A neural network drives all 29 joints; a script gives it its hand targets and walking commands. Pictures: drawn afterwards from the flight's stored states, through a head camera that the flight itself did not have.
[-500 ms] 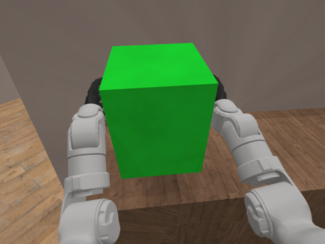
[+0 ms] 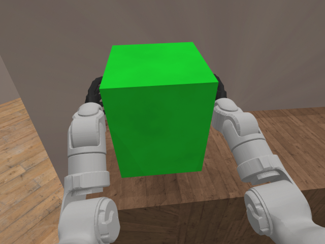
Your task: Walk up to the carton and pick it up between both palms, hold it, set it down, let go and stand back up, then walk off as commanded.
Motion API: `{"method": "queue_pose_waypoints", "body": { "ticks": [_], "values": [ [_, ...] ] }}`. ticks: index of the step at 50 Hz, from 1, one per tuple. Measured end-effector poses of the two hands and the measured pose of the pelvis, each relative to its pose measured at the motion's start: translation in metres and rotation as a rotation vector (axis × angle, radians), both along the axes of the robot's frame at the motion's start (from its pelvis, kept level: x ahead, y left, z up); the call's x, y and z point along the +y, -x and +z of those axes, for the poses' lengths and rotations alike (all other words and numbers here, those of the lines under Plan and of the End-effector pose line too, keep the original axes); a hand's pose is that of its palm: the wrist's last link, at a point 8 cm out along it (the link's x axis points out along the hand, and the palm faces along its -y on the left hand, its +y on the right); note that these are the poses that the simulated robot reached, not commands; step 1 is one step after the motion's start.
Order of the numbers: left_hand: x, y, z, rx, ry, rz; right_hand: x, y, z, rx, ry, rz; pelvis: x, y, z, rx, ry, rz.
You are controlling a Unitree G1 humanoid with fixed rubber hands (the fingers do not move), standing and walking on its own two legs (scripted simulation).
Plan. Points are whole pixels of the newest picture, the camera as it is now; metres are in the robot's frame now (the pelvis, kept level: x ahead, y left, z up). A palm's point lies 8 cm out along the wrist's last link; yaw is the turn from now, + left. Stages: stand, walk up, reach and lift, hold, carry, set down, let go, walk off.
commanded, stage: hold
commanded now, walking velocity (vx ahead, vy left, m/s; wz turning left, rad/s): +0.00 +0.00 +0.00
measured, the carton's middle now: (157, 109) +0.39 +0.00 +0.22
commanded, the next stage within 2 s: none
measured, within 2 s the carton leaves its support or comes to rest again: neither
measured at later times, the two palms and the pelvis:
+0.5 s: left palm (93, 109) +0.37 +0.15 +0.23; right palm (217, 103) +0.37 -0.14 +0.24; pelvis +0.00 +0.00 +0.00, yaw +0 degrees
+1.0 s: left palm (94, 109) +0.37 +0.15 +0.23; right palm (217, 103) +0.37 -0.14 +0.23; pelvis +0.00 +0.00 +0.00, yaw +0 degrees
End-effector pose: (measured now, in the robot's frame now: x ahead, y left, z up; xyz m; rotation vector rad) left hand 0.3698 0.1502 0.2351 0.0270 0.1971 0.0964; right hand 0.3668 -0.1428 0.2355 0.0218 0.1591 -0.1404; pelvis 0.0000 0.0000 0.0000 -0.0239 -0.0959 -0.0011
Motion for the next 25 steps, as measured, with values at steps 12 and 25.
{"method": "queue_pose_waypoints", "body": {
  "ticks": [12,25],
  "values": [
    [0.0003,0.0006,-0.0014,0.003,0.007,0.003,0.0003,0.0000,-0.0013,0.003,0.002,0.002,-0.0014,-0.0004,0.0001,-0.003,-0.001,0.003],
    [0.0025,0.0011,-0.0003,-0.002,0.006,0.000,0.0025,0.0012,-0.0005,-0.002,-0.001,-0.001,0.0013,0.0004,-0.0001,-0.002,0.000,0.001]
  ]
}}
